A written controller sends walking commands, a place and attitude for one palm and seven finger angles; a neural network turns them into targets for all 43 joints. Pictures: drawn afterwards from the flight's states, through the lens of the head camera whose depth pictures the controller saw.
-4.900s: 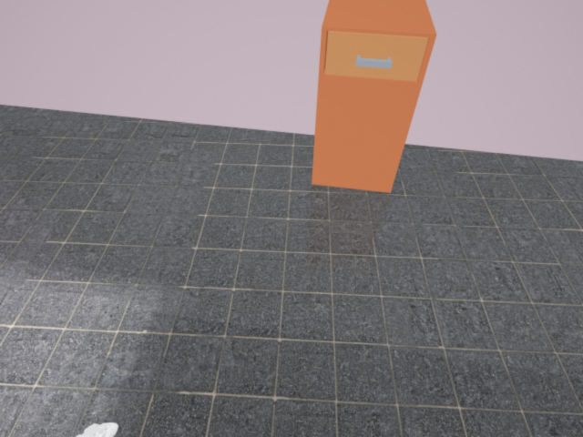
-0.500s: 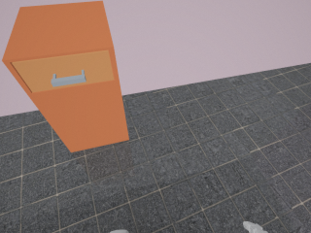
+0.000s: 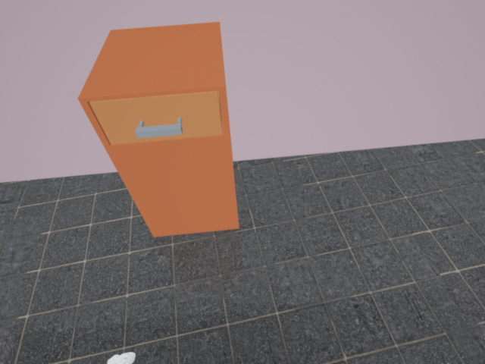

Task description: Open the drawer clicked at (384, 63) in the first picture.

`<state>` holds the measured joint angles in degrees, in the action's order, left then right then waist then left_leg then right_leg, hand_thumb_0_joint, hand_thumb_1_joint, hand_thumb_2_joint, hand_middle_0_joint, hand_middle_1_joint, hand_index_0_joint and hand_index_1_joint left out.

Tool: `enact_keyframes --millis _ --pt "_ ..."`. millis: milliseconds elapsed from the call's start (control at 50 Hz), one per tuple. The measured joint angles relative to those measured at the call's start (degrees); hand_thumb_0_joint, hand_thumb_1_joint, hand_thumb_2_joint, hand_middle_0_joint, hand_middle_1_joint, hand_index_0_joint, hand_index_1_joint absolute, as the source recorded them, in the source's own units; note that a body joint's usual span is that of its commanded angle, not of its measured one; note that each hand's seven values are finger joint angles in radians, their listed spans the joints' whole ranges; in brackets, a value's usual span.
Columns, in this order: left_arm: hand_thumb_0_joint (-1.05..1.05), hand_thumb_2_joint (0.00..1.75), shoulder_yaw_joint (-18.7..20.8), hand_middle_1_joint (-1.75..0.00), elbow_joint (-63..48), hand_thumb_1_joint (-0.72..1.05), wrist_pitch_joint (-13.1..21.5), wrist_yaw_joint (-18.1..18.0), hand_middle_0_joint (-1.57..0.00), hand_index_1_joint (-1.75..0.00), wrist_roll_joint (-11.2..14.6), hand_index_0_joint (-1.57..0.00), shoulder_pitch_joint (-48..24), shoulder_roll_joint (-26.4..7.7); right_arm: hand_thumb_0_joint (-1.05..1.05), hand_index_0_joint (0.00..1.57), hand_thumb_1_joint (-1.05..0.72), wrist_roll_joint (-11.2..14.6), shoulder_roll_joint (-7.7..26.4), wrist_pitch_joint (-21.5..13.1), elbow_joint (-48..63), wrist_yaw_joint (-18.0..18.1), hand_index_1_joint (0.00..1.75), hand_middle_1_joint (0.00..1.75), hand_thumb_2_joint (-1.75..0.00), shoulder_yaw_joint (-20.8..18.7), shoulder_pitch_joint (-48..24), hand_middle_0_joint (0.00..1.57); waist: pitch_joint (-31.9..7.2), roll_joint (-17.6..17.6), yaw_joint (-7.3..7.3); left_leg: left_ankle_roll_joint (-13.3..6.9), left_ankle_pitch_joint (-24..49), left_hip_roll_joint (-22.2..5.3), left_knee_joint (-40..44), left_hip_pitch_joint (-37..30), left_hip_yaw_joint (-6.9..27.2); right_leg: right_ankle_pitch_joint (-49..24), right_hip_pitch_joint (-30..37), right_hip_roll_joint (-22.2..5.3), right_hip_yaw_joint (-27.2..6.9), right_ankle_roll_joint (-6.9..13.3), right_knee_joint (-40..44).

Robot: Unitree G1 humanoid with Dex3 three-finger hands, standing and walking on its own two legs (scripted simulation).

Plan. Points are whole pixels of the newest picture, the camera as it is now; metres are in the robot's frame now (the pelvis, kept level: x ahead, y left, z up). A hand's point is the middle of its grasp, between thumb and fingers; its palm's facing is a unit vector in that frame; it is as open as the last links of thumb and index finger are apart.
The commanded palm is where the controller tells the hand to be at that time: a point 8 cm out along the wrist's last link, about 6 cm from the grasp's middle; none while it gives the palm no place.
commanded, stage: take the last steps up to it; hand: left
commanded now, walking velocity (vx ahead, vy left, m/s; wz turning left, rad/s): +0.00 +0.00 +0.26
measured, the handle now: (160, 126) +0.75 +0.29 -0.08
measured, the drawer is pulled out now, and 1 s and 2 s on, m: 0.00 0.00 0.00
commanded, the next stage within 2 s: come to a stop and stand still in 0.98 s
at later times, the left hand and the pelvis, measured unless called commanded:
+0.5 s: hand out of the picture -0.02 +0.23 -0.17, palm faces +0.15 -0.97 -0.17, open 7.4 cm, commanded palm none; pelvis +0.03 +0.05 +0.02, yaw +6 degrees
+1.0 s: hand (163, 304) +0.26 +0.19 -0.16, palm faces +0.16 -0.97 -0.20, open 7.2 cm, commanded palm none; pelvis +0.19 +0.00 +0.00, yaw +7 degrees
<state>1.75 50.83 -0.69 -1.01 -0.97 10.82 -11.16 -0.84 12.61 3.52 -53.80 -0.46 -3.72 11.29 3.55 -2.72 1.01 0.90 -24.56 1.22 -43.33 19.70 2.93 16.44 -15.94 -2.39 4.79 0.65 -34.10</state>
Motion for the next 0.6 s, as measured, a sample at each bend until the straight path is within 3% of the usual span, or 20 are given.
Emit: enact_keyframes --millis 60,120,200,320,360,420,500,600 --pt "0.0 0.9 -0.42 -0.3 0.22 0.9 -0.1 -0.21 -0.2 -0.3 -0.09 -0.2 0.68 1.45 0.01 0.2 -0.91 -0.23 0.66 1.05 -1.42 -0.18 0.3 0.3 -0.89 -0.7 0.79 0.2 -0.35 -0.28 -0.05 0.61 -1.05 -0.07 -15.04 4.47 -1.0 -0.03 1.51 -0.82 1.41 0.37 1.66" --pt "0.0 0.9 -0.51 -0.3 1.04 0.9 -0.18 -0.36 -0.2 -0.3 -0.25 -0.2 1.44 2.03 0.01 0.2 -0.91 -0.34 0.84 1.22 -2.66 -0.39 0.3 0.3 -0.89 -0.87 1.41 0.2 -0.58 0.36 -0.12 1.54 1.24 -1.49 -19.48 5.28 -2.3 -1.27 2.81 -1.43 2.41 0.25 3.95" --pt "0.0 0.9 -0.2 -0.3 2.79 0.9 0.45 -0.26 -0.2 -0.3 -0.53 -0.2 2.93 1.88 0.01 0.19 -0.91 -0.61 0.44 0.96 -3.95 -0.57 0.3 0.3 -0.89 -0.64 2.46 0.2 -1.19 1.87 -0.82 1.98 0.77 -3.48 -11.52 1.83 -4.22 -2.42 4.11 -2.23 3.65 0.02 6.48" --pt "0.0 0.9 0.63 -0.3 6.74 0.9 0.89 0.39 -0.2 -0.3 -0.64 -0.2 6.9 -0.27 0.01 0.19 -0.91 -0.61 -0.84 -1.09 -4.54 -0.75 0.3 0.3 -0.89 0.23 3.28 0.2 -2.58 4.07 -2.71 0.24 1.4 -4.29 7.4 -5.91 -7.51 -2.35 4.53 -3.17 4.99 -1.31 7.13" --pt "0.0 0.9 0.98 -0.3 8.35 0.9 0.22 0.54 -0.2 -0.3 -0.24 -0.2 8.58 -0.97 0.01 0.19 -0.91 -0.66 -1.27 -2.63 -4.38 -0.34 0.3 0.3 -0.89 0.59 3.74 0.2 -3.2 4.29 -2.62 -0.77 5.45 -4.13 13.43 -8.47 -7.93 0.92 3.17 -3.27 4.9 -1.86 3.44" --pt "0.01 0.9 1.37 -0.3 10.97 0.91 -1.56 0.79 -0.2 -0.3 -0.47 -0.2 10.13 -1.82 0.01 0.19 -0.91 -0.92 -2.98 -4.24 -4.49 0.42 0.3 0.3 -0.89 1.32 5.02 0.2 -3.64 5.38 -2.11 -2.14 6.0 -3.68 13.52 -9.92 -8.79 8.89 -1.88 -2.31 1.71 -1.21 -10.22" --pt "0.01 0.9 1.4 -0.3 12.0 0.91 -1.26 1.84 -0.2 -0.3 -0.64 -0.2 9.51 -1.85 0.01 0.2 -0.91 -0.61 -4.8 -5.45 -6.02 1.25 0.3 0.3 -0.89 2.29 8.28 0.2 -3.35 5.18 -1.25 -2.43 7.87 -2.95 20.28 -14.59 -8.62 3.7 -9.02 -2.11 0.05 -1.22 -22.69" --pt "0.01 0.9 1.34 -0.3 10.95 0.91 -0.55 2.03 -0.2 -0.3 -0.43 -0.19 6.58 -0.82 0.01 0.2 -0.91 -0.21 -6.73 -6.17 -9.2 1.72 0.3 0.3 -0.89 2.76 12.14 0.2 -2.48 5.01 -1.03 -2.7 9.05 -1.71 26.24 -19.37 -8.61 -1.77 -14.18 -3.34 -1.06 -2.28 -22.89"
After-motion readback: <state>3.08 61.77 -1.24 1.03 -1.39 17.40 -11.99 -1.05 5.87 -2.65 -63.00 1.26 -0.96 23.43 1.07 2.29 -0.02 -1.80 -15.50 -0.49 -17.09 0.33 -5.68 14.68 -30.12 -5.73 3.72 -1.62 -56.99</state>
